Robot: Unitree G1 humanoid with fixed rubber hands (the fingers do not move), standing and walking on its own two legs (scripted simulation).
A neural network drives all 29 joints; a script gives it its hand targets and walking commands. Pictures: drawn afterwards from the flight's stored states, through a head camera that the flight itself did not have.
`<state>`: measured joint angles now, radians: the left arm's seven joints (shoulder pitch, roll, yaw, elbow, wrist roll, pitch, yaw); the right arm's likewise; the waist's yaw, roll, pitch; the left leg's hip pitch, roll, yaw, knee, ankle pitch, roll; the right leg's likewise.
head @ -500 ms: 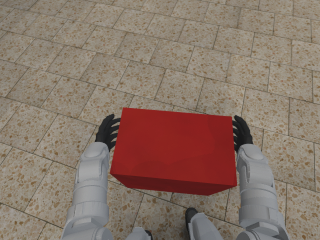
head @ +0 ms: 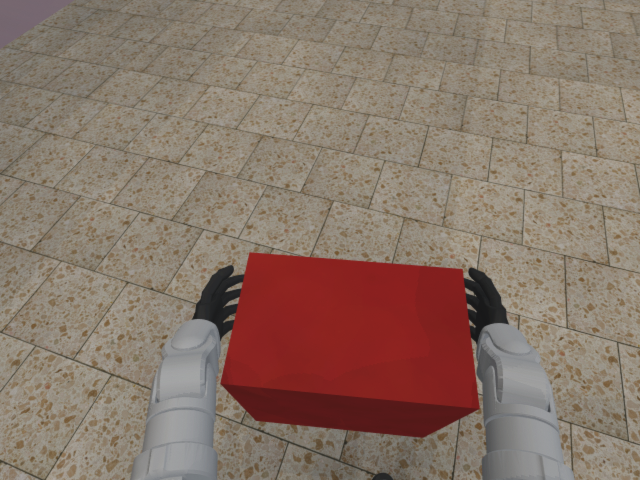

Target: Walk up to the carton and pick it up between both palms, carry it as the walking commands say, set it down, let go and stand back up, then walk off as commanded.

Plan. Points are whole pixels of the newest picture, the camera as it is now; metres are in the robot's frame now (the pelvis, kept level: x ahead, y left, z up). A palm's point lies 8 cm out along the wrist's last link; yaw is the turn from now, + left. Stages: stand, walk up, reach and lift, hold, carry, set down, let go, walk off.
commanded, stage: reach and lift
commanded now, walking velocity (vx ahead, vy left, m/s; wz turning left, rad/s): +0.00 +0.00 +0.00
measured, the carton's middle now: (345, 355) +0.30 -0.03 -0.08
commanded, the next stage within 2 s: hold in 1.84 s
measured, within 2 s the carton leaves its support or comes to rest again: neither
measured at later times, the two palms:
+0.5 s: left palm (191, 322) +0.31 +0.15 +0.05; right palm (506, 322) +0.28 -0.21 +0.05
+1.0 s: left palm (169, 343) +0.29 +0.17 +0.05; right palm (488, 316) +0.29 -0.19 +0.05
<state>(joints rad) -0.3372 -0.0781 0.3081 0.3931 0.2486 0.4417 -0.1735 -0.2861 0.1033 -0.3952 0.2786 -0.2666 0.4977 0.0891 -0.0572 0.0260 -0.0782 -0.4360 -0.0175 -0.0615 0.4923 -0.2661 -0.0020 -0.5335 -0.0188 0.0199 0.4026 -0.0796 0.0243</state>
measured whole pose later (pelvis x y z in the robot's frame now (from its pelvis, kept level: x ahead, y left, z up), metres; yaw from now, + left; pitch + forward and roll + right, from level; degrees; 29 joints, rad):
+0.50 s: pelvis +0.01 +0.00 +0.01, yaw +0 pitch -2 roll +0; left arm -0.24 -0.07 0.24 0.25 0.22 0.61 -0.16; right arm -0.21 0.09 -0.31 0.14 -0.25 0.69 0.08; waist -0.06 0.02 0.01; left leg -0.05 -0.01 -0.06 0.33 -0.23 0.00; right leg -0.16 -0.02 0.02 0.26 -0.06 0.03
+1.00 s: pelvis +0.01 +0.00 +0.01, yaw +0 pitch -6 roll -1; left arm -0.14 -0.08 0.22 0.08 0.19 0.70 -0.14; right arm -0.17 0.06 -0.23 0.07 -0.22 0.74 0.08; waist -0.02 0.04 0.07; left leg 0.03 0.00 -0.07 0.31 -0.24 0.00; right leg -0.08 -0.01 0.01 0.25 -0.07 0.02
